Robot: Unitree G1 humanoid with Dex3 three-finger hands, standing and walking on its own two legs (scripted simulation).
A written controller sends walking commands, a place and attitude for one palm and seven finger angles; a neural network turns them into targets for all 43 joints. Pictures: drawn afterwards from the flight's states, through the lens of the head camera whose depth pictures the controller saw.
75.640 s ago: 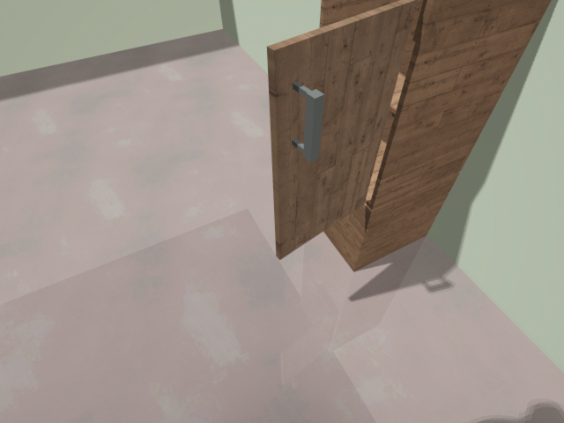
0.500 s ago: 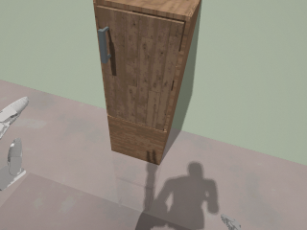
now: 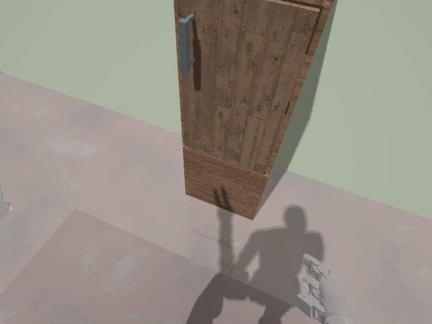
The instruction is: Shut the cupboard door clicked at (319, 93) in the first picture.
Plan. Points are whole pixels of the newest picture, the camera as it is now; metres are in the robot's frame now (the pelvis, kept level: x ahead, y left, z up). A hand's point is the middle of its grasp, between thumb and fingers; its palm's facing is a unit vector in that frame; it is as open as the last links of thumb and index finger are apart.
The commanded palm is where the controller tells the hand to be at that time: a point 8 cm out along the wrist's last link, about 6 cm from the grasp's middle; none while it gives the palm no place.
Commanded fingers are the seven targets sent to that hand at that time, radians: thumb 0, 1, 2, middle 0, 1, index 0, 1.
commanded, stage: stop stepping back and stand still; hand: left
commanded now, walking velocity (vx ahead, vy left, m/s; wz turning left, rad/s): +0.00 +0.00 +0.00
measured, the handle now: (188, 44) +0.76 +0.14 +0.12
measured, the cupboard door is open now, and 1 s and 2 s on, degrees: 0 0 0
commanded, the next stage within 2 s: let the arm hang, fingers relaxed in 0.10 s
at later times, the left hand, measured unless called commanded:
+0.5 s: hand out of the picture -0.01 +0.19 -0.18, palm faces +0.01 -0.99 -0.16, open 7.3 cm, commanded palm none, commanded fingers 0.00 0.90 0.90 -0.20 -0.30 -0.20 -0.30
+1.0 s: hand out of the picture -0.14 +0.18 -0.17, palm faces +0.11 -0.98 -0.19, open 7.4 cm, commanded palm none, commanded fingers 0.00 0.90 0.90 -0.20 -0.30 -0.20 -0.30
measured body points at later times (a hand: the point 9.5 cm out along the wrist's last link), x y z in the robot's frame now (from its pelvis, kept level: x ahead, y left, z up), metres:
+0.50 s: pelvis -0.05 +0.02 -0.01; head -0.06 +0.04 +0.44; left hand -0.01 +0.24 -0.16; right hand +0.02 -0.26 -0.13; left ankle +0.03 +0.13 -0.73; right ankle -0.07 -0.14 -0.73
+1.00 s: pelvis -0.06 +0.02 +0.00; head -0.08 +0.01 +0.45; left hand -0.14 +0.23 -0.16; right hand -0.06 -0.20 -0.16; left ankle +0.03 +0.13 -0.73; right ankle -0.07 -0.13 -0.73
